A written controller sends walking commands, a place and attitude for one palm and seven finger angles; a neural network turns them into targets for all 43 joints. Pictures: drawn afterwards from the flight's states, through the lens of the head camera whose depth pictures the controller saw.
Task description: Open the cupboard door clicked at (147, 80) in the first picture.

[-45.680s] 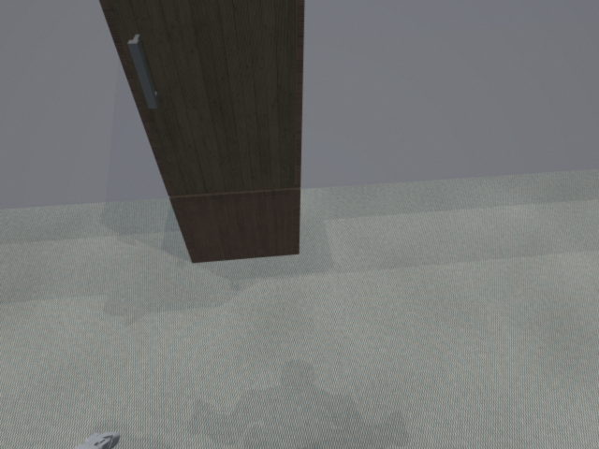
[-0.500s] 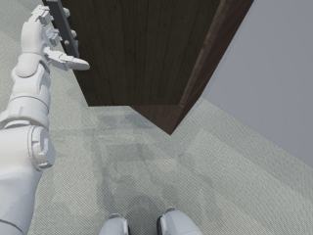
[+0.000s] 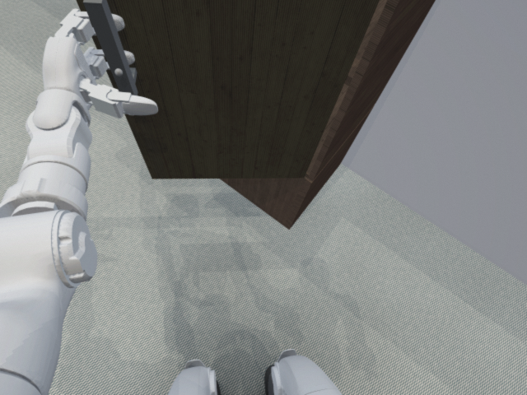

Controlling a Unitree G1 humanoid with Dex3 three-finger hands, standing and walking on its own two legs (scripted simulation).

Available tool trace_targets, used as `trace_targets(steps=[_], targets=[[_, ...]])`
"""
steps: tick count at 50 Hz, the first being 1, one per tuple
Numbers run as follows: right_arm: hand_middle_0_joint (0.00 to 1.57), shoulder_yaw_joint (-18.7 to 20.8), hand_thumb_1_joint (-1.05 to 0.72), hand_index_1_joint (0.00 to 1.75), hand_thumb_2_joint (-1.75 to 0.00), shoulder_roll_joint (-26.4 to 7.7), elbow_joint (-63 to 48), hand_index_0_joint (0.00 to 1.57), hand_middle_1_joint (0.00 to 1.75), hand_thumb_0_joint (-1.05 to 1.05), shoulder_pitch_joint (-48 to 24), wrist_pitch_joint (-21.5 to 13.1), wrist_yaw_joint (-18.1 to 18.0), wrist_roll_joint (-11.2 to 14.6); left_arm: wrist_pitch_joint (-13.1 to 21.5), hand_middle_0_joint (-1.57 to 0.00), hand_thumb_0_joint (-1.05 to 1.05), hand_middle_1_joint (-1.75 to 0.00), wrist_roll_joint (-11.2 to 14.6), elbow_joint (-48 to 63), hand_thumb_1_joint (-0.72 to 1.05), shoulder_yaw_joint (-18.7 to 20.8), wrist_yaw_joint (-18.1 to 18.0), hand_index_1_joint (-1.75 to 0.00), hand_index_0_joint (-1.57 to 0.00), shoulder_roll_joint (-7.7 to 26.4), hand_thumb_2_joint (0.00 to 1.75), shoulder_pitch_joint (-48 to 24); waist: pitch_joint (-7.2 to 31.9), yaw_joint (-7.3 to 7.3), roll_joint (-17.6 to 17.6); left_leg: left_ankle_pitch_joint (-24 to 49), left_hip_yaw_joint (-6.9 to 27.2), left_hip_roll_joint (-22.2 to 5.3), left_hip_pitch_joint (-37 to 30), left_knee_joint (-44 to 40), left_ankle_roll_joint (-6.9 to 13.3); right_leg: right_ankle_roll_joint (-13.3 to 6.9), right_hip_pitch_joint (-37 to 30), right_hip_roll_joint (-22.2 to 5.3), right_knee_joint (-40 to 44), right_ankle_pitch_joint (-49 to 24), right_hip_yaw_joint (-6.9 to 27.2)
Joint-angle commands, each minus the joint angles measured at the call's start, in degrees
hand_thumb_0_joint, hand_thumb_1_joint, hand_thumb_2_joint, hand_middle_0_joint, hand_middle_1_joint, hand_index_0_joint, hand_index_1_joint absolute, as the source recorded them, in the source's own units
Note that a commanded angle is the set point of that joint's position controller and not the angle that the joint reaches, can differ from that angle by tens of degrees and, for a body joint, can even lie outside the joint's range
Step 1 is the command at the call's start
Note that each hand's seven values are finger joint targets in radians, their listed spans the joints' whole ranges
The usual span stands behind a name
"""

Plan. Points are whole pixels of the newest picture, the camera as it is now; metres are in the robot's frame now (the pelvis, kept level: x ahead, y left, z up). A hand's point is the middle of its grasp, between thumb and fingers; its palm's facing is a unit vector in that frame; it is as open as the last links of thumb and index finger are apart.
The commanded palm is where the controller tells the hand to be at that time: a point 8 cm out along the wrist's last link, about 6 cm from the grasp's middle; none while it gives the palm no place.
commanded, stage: close the thumb around the handle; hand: left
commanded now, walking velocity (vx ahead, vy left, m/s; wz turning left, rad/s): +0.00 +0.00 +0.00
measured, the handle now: (117, 45) +0.60 +0.14 +0.12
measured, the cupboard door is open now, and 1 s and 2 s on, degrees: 41 45 83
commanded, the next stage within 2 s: pull the door open along its arc in 0.58 s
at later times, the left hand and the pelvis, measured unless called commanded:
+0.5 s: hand (125, 75) +0.54 +0.13 +0.12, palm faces -0.07 -1.00 -0.02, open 5.9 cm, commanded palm +0.52 +0.18 +0.11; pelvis +0.00 +0.00 +0.00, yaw -1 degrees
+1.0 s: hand (130, 90) +0.52 +0.12 +0.12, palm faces -0.07 -1.00 +0.00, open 5.7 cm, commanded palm +0.46 +0.17 +0.11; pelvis +0.00 +0.00 +0.01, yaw -2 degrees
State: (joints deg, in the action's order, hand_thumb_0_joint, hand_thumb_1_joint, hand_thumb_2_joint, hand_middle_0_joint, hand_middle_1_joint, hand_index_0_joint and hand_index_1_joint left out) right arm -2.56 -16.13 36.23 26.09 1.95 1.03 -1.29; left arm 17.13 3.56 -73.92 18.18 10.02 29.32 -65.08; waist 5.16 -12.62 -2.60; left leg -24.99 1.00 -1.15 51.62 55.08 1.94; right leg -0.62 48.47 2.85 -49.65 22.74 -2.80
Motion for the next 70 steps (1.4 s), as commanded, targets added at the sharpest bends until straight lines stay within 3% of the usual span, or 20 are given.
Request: trace_targets(steps=[1, 4, 7, 11, 12, 17, 19, 24, 27, 34, 35, 42, 45, 47, 56, 57, 58, 61, 64, 70], targets=[[0.20, 3.8, -0.90, 0.30, -0.90, -10.5, -1.5, 0.20, 0.30, 0.00, 12.1, -0.6, -1.0, -0.2, 3.8, -0.33, 0.00, -1.24, 0.2, 12.5, -0.11, 0.9, 0.1, -1.24, -0.33, 10.9, 0.47, -28.5, 27.1, -2.10, -6.4, 25.2, 3.4, 0.1, -25.2, -4.4, -0.1, -0.7, -6.7, 1.0, 4.8, -19.5, 0.6], [0.20, 3.9, -0.90, 0.30, -0.90, -10.6, -1.3, 0.20, 0.30, 0.00, 12.1, -0.5, -1.0, -0.2, 3.7, -0.34, 0.00, -1.26, 0.0, 12.7, 0.06, 1.4, 0.3, -1.26, -0.34, 11.9, 0.54, -29.0, 28.0, -2.33, -6.0, 24.7, 3.1, 0.1, -24.9, -4.3, -0.1, -0.5, -7.3, 1.0, 4.8, -19.9, 0.8], [0.20, 4.2, -0.90, 0.30, -0.90, -10.3, -1.6, 0.20, 0.30, 0.00, 12.1, -0.4, -0.8, -0.3, 4.6, -0.35, 0.00, -1.28, 0.5, 15.8, 0.23, 1.3, 0.7, -1.28, -0.35, 10.8, 0.61, -27.8, 31.7, -1.24, -8.0, 30.0, 3.5, -0.2, -29.3, -4.0, -0.6, -0.6, -7.6, 1.1, 4.3, -22.5, 0.5], [0.20, 4.2, -0.90, 0.30, -0.90, -10.3, -1.9, 0.20, 0.30, 0.00, 11.8, -0.1, -0.8, 0.0, 3.8, -0.37, 0.00, -1.30, 1.3, 13.5, 0.45, 1.7, 0.9, -1.30, -0.37, 10.0, 0.71, -25.1, 27.5, -1.29, -4.4, 27.3, 2.9, 0.1, -25.7, -4.5, -0.1, -0.6, -8.6, 1.3, 5.0, -22.0, 0.5], [0.20, 4.1, -0.90, 0.30, -0.90, -10.5, -1.7, 0.20, 0.30, 0.00, 11.8, 0.1, -0.9, 0.0, 3.8, -0.37, 0.00, -1.31, 0.9, 14.2, 0.51, 2.9, 0.5, -1.31, -0.37, 12.4, 0.73, -26.3, 28.0, -0.96, -5.7, 26.7, 2.8, 0.0, -25.5, -4.8, -0.3, -0.5, -8.8, 1.2, 4.9, -21.9, 0.7], [0.20, 4.2, -0.90, 0.30, -0.90, -10.2, -2.1, 0.20, 0.30, 0.00, 11.5, -0.1, -0.8, -0.1, 5.4, -0.39, 0.00, -1.34, 0.5, 16.8, 0.79, 3.1, -0.3, -1.34, -0.39, 12.4, 0.85, -26.0, 29.7, -0.40, -6.1, 28.0, 2.8, 0.2, -26.7, -4.8, -0.4, -0.5, -9.9, 1.2, 4.7, -22.9, 0.8], [0.20, 4.3, -0.90, 0.30, -0.90, -9.9, -2.1, 0.20, 0.30, 0.00, 11.1, 0.0, -0.7, -0.1, 5.5, -0.40, 0.00, -1.35, 0.3, 16.1, 0.90, 2.1, -0.3, -1.35, -0.40, 11.0, 0.90, -25.3, 28.2, -0.51, -6.2, 27.3, 2.6, 0.1, -26.5, -5.0, -0.5, -0.5, -9.3, 1.1, 4.8, -22.3, 0.7], [0.20, 4.4, -0.90, 0.30, -0.90, -10.2, -1.9, 0.20, 0.30, 0.00, 10.7, -0.1, -0.8, 0.1, 4.6, -0.40, 0.00, -1.35, 0.9, 13.5, 0.90, 1.1, -0.4, -1.35, -0.40, 8.7, 0.90, -24.6, 26.0, -0.92, -4.9, 24.9, 2.8, 0.0, -26.2, -5.3, -0.6, -0.5, -7.2, 1.1, 5.4, -19.5, 0.6], [0.20, 4.2, -0.90, 0.30, -0.90, -10.5, -2.0, 0.20, 0.30, 0.00, 10.9, -0.3, -1.1, 0.0, 4.9, -0.40, 0.00, -1.35, 0.6, 13.9, 0.90, 4.2, -1.2, -1.35, -0.40, 13.2, 0.90, -25.9, 27.0, -0.59, -3.8, 23.5, 2.6, 0.3, -24.3, -5.5, -0.2, -0.4, -9.4, 0.9, 5.2, -19.8, 1.0], [0.20, 4.0, -0.90, 0.30, -0.90, -10.4, -2.2, 0.20, 0.30, 0.00, 10.8, -0.6, -1.2, -0.1, 5.5, -0.40, 0.00, -1.35, -0.7, 12.8, 0.90, 3.6, -1.5, -1.35, -0.40, 13.7, 0.90, -26.9, 26.6, -1.27, -3.1, 20.7, 1.9, 0.6, -21.5, -5.0, 0.2, -0.2, -10.1, 0.7, 5.2, -18.9, 1.7], [0.20, 4.0, -0.90, 0.30, -0.90, -10.0, -2.5, 0.20, 0.30, 0.00, 10.4, -0.7, -1.0, 0.1, 5.4, -0.40, 0.00, -1.35, -0.6, 13.3, 0.90, 0.9, -1.3, -1.35, -0.40, 10.4, 0.90, -26.9, 26.6, -1.43, -4.4, 20.2, 2.0, 0.6, -22.1, -5.3, -0.1, -0.3, -9.3, 0.7, 5.2, -18.3, 1.5], [0.20, 4.4, -0.90, 0.30, -0.90, -10.0, -3.9, 0.20, 0.30, 0.00, 9.7, -0.4, -0.9, 0.4, 5.3, -0.40, 0.00, -1.35, 1.2, 16.5, 0.90, 2.7, 0.1, -1.35, -0.40, 10.1, 0.90, -16.9, 29.8, 2.17, -4.1, 24.0, 1.4, 0.6, -24.4, -5.9, -0.3, -0.6, -12.7, 0.8, 4.8, -21.8, 1.2], [0.20, 4.7, -0.90, 0.30, -0.90, -9.7, -5.4, 0.20, 0.30, 0.00, 8.6, 0.0, -0.8, 0.9, 4.6, -0.40, 0.00, -1.35, 2.5, 19.1, 0.90, 2.8, 0.7, -1.35, -0.40, 8.6, 0.90, -11.0, 28.5, 3.65, -1.5, 23.2, 0.2, 0.9, -22.4, -6.8, 0.0, -0.5, -16.7, 0.9, 5.5, -23.7, 1.5], [0.20, 4.9, -0.90, 0.30, -0.90, -9.4, -6.3, 0.20, 0.30, 0.00, 8.0, 0.1, -0.6, 1.1, 4.7, -0.40, 0.00, -1.35, 3.2, 22.8, 0.90, 3.0, 0.8, -1.35, -0.40, 8.0, 0.90, -7.2, 30.6, 4.95, -1.3, 25.3, -0.2, 1.0, -23.4, -7.3, -0.1, -0.5, -19.4, 0.9, 5.3, -26.5, 1.4], [0.20, 5.5, -0.90, 0.30, -0.90, -7.5, -11.0, 0.20, 0.30, 0.00, 1.4, -0.2, 0.2, 2.9, 2.3, -0.40, 0.00, -1.35, 7.0, 41.9, 0.90, -1.2, -0.3, -1.35, -0.40, -1.4, 0.90, 20.3, 23.9, 9.59, 1.4, 29.0, -2.4, 1.2, -24.5, -10.8, 0.1, -0.7, -26.6, 0.4, 7.1, -32.5, 1.2], [0.20, 5.4, -0.90, 0.30, -0.90, -5.4, -11.1, 0.20, 0.30, 0.00, -0.9, -0.9, 0.5, 2.6, 1.7, -0.40, 0.00, -1.35, 11.0, 47.2, 0.90, 7.0, -8.6, -1.35, -0.40, -3.0, 0.90, 20.7, 24.0, 14.46, 2.2, 29.5, -2.7, 1.2, -23.0, -11.5, -0.8, -0.5, -27.5, 0.5, 7.6, -31.3, 0.5], [0.20, 5.1, -0.90, 0.30, -0.90, -5.0, -11.4, 0.20, 0.30, 0.00, -2.1, -1.6, 1.0, 2.4, 0.5, -0.40, 0.00, -1.35, 9.5, 49.1, 0.90, 1.4, -12.6, -1.35, -0.40, -9.0, 0.90, 26.2, 22.0, 13.22, 0.3, 29.4, -2.8, 1.2, -24.5, -12.2, -1.3, -0.4, -26.9, 0.6, 7.6, -30.2, 0.1], [0.20, 5.3, -0.90, 0.30, -0.90, -4.8, -11.0, 0.20, 0.30, 0.00, -3.6, -2.2, 1.7, 1.4, -0.9, -0.40, 0.00, -1.35, 5.1, 56.0, 0.90, 0.3, -22.4, -1.35, -0.40, -11.3, 0.90, 31.9, 19.5, 13.04, 4.6, 28.4, -2.3, 0.8, -24.2, -12.6, -1.5, -0.4, -27.0, 0.2, 7.6, -28.7, -0.5], [0.20, 5.2, -0.90, 0.30, -0.90, -3.8, -11.2, 0.20, 0.30, 0.00, -6.4, -1.6, 1.7, 0.2, -2.8, -0.40, 0.00, -1.35, -0.3, 60.4, 0.90, -4.1, -30.0, -1.35, -0.40, -15.7, 0.90, 32.3, 18.5, 12.47, 4.6, 24.7, -2.6, 1.1, -24.6, -13.3, -1.5, -0.3, -27.1, -0.7, 8.3, -26.6, 0.2], [0.20, 4.5, -0.90, 0.30, -0.90, -2.2, -11.0, 0.20, 0.30, 0.00, -12.9, 0.1, 0.1, -0.8, -6.8, -0.40, 0.00, -1.35, -4.9, 62.8, 0.90, -12.0, -39.6, -1.35, -0.40, -24.4, 0.90, 30.9, 15.1, 11.37, 6.3, 17.3, -2.4, 1.4, -25.8, -15.0, -1.3, -0.4, -27.4, -2.0, 12.1, -18.9, 1.6]])
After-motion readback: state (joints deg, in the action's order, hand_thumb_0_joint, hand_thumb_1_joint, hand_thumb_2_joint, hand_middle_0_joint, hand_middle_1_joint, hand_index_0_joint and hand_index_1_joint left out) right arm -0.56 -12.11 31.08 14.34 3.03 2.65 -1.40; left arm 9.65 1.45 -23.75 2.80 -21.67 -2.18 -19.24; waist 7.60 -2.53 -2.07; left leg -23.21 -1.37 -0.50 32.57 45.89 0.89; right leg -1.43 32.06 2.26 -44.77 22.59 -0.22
